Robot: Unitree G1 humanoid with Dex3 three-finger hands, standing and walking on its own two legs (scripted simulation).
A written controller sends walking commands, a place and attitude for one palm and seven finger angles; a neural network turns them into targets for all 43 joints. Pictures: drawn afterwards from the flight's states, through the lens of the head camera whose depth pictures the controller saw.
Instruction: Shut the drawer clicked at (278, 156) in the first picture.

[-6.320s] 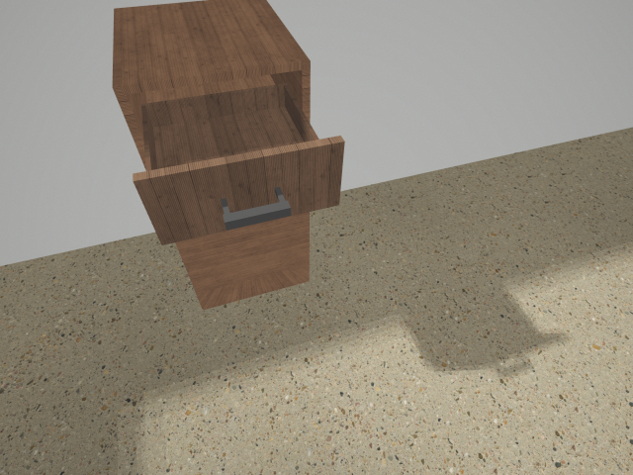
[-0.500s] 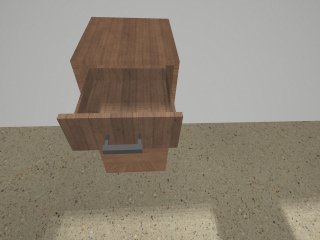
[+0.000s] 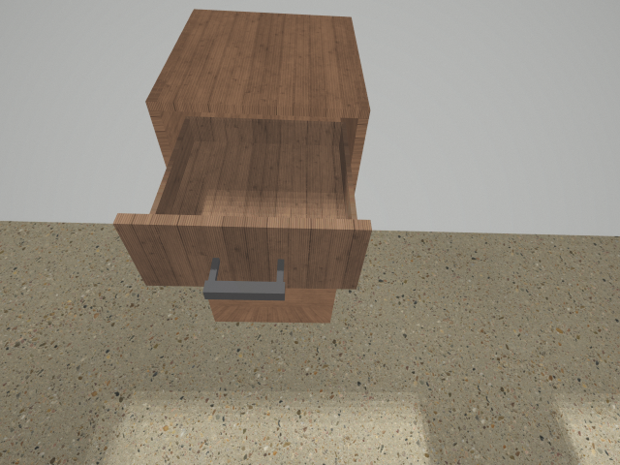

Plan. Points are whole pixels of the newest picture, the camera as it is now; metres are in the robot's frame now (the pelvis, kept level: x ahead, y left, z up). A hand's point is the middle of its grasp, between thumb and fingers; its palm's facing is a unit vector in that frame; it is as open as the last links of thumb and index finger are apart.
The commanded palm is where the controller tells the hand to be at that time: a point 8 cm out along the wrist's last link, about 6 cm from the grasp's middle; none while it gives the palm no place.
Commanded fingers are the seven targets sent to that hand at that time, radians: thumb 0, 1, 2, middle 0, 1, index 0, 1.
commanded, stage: shuffle to correct the standing spot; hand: left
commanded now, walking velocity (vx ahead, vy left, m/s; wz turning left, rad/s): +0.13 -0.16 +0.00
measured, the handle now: (246, 278) +0.37 +0.12 -0.01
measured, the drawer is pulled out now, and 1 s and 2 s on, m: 0.28 0.28 0.28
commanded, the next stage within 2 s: come to a stop and stand still in 0.30 s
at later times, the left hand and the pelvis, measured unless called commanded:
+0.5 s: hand out of the picture +0.09 +0.12 -0.18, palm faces +0.07 -0.97 -0.23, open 7.3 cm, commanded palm none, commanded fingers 0.00 0.90 0.90 -0.20 -0.30 -0.20 -0.30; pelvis +0.06 -0.08 -0.01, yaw +2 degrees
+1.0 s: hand out of the picture +0.09 +0.10 -0.17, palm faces +0.06 -0.97 -0.23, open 7.4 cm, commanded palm none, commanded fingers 0.00 0.90 0.90 -0.20 -0.30 -0.20 -0.30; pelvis +0.08 -0.08 +0.00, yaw +2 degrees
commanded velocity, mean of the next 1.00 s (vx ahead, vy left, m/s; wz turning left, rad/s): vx -0.01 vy -0.01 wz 0.00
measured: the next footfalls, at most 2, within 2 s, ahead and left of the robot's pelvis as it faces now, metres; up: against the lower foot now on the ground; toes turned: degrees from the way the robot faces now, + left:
right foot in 0.42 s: +0.14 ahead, -0.18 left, +0.00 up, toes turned -2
left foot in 0.66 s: +0.14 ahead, +0.02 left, +0.00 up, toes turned +4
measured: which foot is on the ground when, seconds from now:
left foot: down 0.00-0.42, up 0.44-0.64, down 0.66-1.00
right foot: down 0.00-0.12, up 0.14-0.40, down 0.42-1.00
